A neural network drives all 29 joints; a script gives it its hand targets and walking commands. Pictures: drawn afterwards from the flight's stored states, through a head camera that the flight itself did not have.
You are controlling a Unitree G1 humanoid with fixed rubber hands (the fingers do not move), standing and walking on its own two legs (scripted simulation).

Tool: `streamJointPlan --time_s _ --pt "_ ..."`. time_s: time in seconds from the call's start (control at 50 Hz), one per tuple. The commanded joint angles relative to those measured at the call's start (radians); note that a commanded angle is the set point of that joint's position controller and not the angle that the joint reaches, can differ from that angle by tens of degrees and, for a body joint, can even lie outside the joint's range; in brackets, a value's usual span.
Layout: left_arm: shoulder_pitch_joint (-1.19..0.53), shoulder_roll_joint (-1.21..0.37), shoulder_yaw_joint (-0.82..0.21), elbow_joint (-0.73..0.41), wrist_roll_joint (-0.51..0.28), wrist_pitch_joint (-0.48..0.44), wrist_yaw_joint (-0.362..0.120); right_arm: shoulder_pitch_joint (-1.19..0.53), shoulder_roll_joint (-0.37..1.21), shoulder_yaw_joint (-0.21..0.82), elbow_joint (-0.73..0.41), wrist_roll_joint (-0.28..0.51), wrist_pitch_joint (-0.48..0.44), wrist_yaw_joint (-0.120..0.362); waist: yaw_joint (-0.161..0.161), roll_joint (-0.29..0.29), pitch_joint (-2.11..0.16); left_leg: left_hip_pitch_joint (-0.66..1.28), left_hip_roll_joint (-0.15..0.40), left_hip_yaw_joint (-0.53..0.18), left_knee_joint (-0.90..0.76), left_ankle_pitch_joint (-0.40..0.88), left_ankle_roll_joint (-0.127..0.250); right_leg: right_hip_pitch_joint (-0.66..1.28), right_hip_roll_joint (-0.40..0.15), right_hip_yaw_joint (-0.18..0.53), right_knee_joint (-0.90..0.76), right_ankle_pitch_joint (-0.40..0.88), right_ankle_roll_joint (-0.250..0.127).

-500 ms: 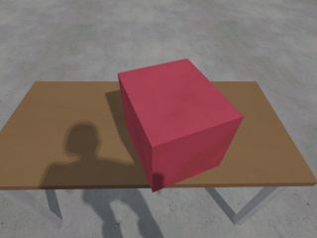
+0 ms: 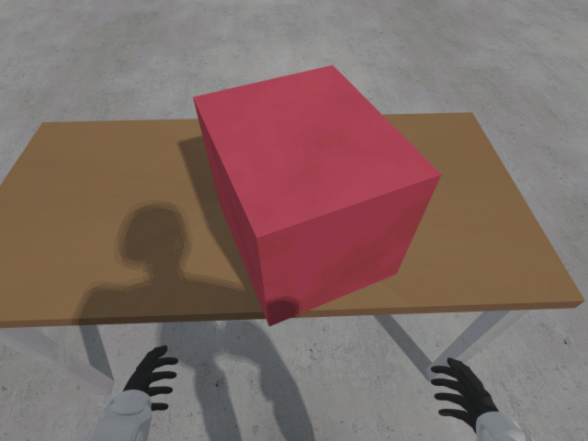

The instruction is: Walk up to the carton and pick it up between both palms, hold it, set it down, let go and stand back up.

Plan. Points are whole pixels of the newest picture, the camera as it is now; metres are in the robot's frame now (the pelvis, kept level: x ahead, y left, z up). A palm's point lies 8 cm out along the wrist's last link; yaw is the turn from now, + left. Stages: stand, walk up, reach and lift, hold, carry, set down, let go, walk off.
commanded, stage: reach and lift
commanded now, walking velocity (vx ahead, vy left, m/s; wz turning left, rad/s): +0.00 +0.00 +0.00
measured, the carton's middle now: (301, 191) +0.51 -0.01 +0.02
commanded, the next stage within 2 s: none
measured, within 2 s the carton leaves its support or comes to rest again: neither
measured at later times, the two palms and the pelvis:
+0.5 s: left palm (137, 435) +0.16 +0.21 -0.05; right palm (531, 431) +0.16 -0.29 -0.06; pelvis +0.00 -0.05 +0.01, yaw +2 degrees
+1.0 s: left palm (159, 419) +0.17 +0.18 -0.03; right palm (557, 405) +0.18 -0.32 -0.03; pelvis +0.03 -0.03 +0.02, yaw +0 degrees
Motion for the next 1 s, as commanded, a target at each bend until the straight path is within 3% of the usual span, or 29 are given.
streamJointPlan --time_s 0.0,0.02,0.08,0.16,0.32,0.4,0.46,0.5,0.66,0.82,0.98 --pt "0.035 0.208 0.178 -0.062 0.090 -0.013 0.018 0.004 -0.323 -0.052 -0.192 0.009 -0.012 -0.029 0.035 -0.123 -0.295 0.021 -0.012 0.007 -0.183 0.346 -0.012 0.262 -0.014 0.003 -0.122 0.348 0.025" --pt "0.027 0.207 0.195 -0.048 0.094 -0.019 0.016 0.005 -0.308 -0.037 -0.211 0.008 -0.005 -0.030 0.041 -0.146 -0.263 0.000 -0.025 0.018 -0.198 0.282 0.000 0.261 -0.029 0.021 -0.136 0.323 0.038" --pt "-0.001 0.191 0.191 -0.055 0.083 -0.032 0.019 0.029 -0.255 -0.004 -0.244 0.023 0.019 -0.023 0.031 -0.141 -0.196 0.017 -0.048 0.025 -0.237 0.185 0.007 0.208 -0.059 0.061 -0.186 0.195 0.059" --pt "-0.042 0.183 0.177 -0.139 0.041 -0.064 0.036 0.062 -0.201 0.024 -0.313 0.050 0.038 -0.004 0.018 -0.100 -0.169 0.015 -0.063 0.030 -0.263 0.093 0.005 0.138 -0.101 0.127 -0.250 -0.027 0.052" --pt "-0.035 0.208 0.121 -0.266 -0.032 -0.130 0.060 0.121 -0.162 0.013 -0.480 0.092 0.039 0.002 -0.005 -0.061 -0.212 -0.010 -0.072 0.035 -0.244 0.031 0.000 0.074 -0.137 0.191 -0.294 -0.189 0.044" --pt "0.006 0.204 0.109 -0.322 -0.052 -0.153 0.075 0.145 -0.190 -0.019 -0.521 0.096 0.023 0.003 -0.006 -0.047 -0.247 -0.024 -0.067 0.039 -0.247 0.039 -0.007 0.085 -0.127 0.169 -0.275 -0.131 0.042" --pt "0.062 0.182 0.114 -0.315 -0.047 -0.171 0.082 0.164 -0.214 -0.033 -0.529 0.103 0.016 0.005 -0.004 -0.069 -0.258 -0.023 -0.066 0.032 -0.249 0.049 -0.008 0.107 -0.121 0.171 -0.273 -0.111 0.046" --pt "0.118 0.160 0.121 -0.308 -0.048 -0.186 0.082 0.185 -0.230 -0.037 -0.534 0.110 0.006 0.006 -0.002 -0.114 -0.262 -0.014 -0.068 0.031 -0.254 0.074 -0.010 0.138 -0.116 0.171 -0.273 -0.051 0.050" --pt "0.213 0.070 0.107 -0.325 -0.047 -0.292 0.105 0.199 -0.280 -0.016 -0.492 0.164 -0.064 0.048 0.008 -0.167 -0.248 0.041 -0.061 0.000 -0.287 0.185 -0.021 0.165 -0.089 0.153 -0.281 0.105 0.042" --pt "0.266 -0.019 0.043 -0.377 -0.034 -0.400 0.151 0.209 -0.338 0.013 -0.428 0.270 -0.154 0.119 0.031 -0.117 -0.217 0.085 -0.048 -0.010 -0.314 0.242 -0.036 0.121 -0.059 0.132 -0.271 0.175 0.004" --pt "0.338 -0.098 -0.028 -0.489 -0.008 -0.456 0.194 0.210 -0.444 -0.008 -0.342 0.368 -0.246 0.175 0.024 -0.070 -0.247 0.125 -0.036 -0.033 -0.287 0.316 -0.049 0.089 -0.019 0.089 -0.228 0.273 -0.034"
